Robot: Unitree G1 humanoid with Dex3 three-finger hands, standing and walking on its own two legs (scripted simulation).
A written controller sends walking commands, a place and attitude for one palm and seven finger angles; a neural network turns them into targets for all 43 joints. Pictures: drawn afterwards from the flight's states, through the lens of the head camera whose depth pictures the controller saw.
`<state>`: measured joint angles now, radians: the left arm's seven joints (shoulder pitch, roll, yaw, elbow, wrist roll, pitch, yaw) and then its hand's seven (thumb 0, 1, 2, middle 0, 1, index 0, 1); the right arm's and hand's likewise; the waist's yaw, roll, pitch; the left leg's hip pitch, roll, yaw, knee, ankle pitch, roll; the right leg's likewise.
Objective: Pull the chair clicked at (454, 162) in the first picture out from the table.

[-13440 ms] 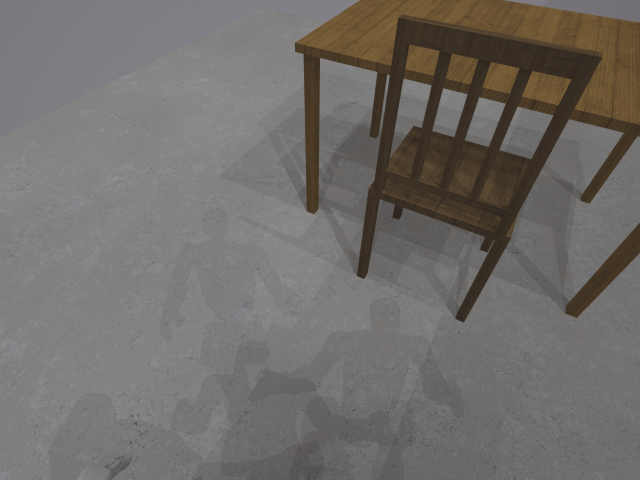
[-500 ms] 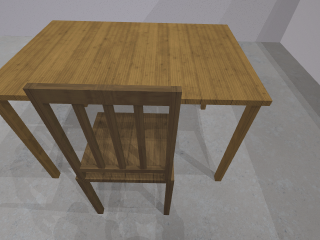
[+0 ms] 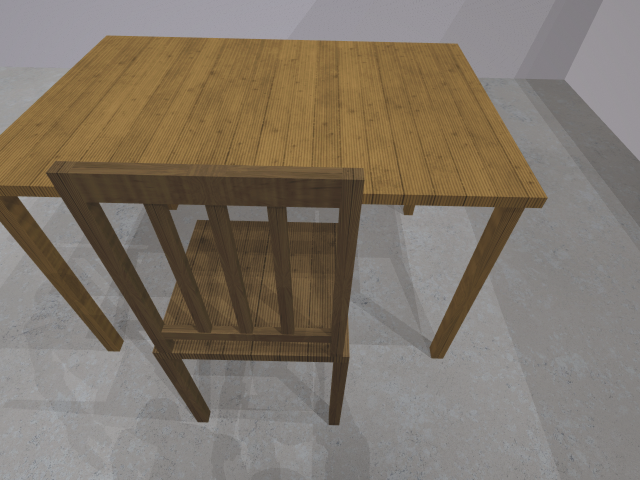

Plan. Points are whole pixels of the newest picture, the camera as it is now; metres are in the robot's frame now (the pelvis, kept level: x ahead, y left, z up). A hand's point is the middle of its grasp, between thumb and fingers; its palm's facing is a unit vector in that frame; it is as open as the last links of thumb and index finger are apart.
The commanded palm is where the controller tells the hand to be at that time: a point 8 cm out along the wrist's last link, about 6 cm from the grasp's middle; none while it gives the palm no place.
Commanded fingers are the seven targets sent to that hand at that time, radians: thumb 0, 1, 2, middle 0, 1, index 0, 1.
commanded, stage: look again from close up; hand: left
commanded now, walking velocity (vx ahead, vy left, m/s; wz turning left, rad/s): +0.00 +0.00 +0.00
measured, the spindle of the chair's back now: (233, 277) +0.44 +0.18 -0.06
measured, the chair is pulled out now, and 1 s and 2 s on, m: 0.00 0.00 0.00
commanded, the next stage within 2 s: raise the hand toward the chair's back in 0.10 s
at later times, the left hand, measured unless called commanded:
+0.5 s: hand (219, 399) +0.22 +0.14 -0.01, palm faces +0.07 -1.00 +0.05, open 8.2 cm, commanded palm +0.12 +0.21 -0.07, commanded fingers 0.00 0.53 0.74 -0.16 -0.24 -0.16 -0.24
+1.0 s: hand (218, 442) +0.19 +0.15 -0.08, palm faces -0.12 -0.99 +0.01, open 12.6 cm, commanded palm +0.14 +0.24 -0.06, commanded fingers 0.00 -0.06 0.49 -0.10 -0.15 -0.10 -0.15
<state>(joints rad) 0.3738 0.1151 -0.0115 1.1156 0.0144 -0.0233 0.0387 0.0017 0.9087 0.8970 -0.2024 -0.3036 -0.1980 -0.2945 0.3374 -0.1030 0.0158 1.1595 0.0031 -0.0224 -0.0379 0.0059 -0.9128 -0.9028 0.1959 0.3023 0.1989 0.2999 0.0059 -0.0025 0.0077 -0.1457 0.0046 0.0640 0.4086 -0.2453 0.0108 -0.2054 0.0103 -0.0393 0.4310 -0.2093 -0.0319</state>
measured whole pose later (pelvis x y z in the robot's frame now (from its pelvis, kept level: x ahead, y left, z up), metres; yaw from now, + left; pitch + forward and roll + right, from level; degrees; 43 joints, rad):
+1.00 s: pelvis -0.03 +0.00 -0.11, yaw +3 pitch +17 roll -2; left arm 0.35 0.19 0.04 -0.04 -0.22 -0.30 -0.30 0.01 0.17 0.58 -0.13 -0.19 -0.12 -0.18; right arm 0.17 -0.16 0.05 0.53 0.04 -0.16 -0.03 0.02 -0.91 -0.90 0.20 0.30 0.21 0.30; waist 0.00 0.04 -0.12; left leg -0.98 0.01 0.00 1.25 -0.56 0.01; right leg -0.99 -0.02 -0.11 1.20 -0.51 -0.04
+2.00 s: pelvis -0.01 +0.02 -0.08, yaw +2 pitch +16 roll -3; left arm 0.29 0.27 0.20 0.11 -0.27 -0.34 -0.31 -0.01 -0.50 0.30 -0.06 -0.08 -0.06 -0.08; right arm 0.24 -0.26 0.01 0.55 0.03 -0.20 -0.05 0.02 -0.91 -0.90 0.20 0.30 0.20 0.30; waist -0.04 0.03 -0.13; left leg -0.84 0.01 0.00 1.09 -0.53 0.04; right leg -0.83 -0.01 -0.10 1.02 -0.46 -0.01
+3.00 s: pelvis -0.02 +0.01 -0.09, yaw +2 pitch +18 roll -2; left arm 0.16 0.22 0.12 0.17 -0.22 -0.44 -0.20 -0.01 -0.50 0.30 -0.06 -0.08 -0.06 -0.08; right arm 0.22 -0.25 0.02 0.56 0.01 -0.17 -0.02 0.02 -0.91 -0.90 0.20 0.30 0.20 0.30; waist -0.04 0.03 -0.14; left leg -0.94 0.01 0.00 1.17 -0.55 0.03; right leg -0.94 -0.02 -0.10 1.11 -0.48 -0.02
